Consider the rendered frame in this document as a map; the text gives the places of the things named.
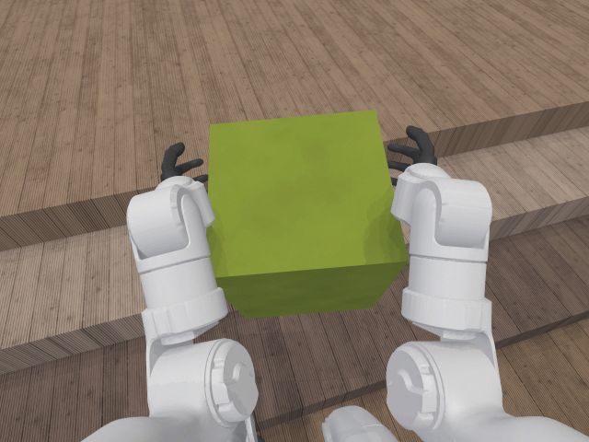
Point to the left robot thigh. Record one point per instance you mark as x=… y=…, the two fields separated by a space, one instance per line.
x=244 y=432

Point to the robot right forearm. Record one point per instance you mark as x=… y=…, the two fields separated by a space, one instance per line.
x=449 y=222

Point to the robot left forearm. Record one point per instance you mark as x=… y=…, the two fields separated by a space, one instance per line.
x=167 y=232

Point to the right robot thigh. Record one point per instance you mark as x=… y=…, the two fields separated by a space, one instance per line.
x=355 y=424

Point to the robot right upper arm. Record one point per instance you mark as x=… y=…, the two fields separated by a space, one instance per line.
x=450 y=392

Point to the robot left upper arm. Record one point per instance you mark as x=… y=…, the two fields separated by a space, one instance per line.
x=196 y=393

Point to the left robot hand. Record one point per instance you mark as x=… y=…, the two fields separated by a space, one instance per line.
x=168 y=165

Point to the robot thigh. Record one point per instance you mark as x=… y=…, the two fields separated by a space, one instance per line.
x=244 y=432
x=355 y=424

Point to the right robot hand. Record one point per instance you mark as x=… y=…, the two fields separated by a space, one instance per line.
x=424 y=155

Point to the carton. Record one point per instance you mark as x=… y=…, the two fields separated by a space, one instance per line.
x=303 y=220

